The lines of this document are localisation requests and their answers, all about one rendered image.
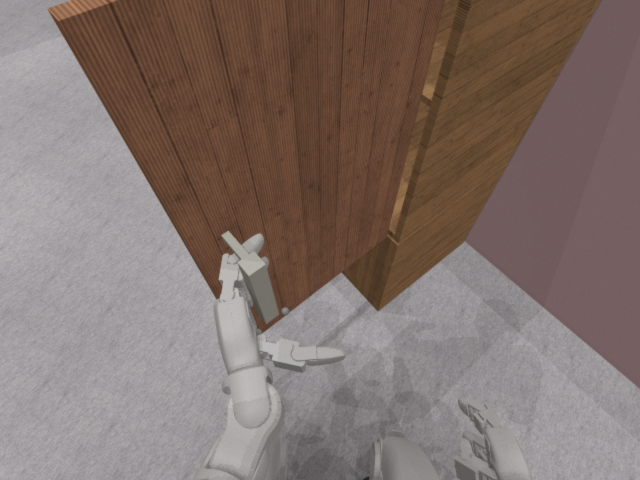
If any robot left hand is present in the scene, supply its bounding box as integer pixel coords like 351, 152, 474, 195
214, 233, 345, 375

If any right robot thigh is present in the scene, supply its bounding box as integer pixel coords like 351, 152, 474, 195
369, 436, 440, 480

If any robot right hand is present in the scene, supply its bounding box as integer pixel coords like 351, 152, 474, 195
454, 396, 533, 480

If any handle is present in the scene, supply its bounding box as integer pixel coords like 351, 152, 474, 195
221, 231, 279, 324

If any cupboard door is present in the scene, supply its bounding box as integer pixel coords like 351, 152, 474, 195
47, 0, 445, 333

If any robot thigh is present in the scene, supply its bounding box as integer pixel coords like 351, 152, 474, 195
265, 435, 288, 480
369, 436, 440, 480

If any left robot thigh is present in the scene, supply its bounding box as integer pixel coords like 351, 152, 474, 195
265, 435, 288, 480

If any robot left forearm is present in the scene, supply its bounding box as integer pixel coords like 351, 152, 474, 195
193, 365, 285, 480

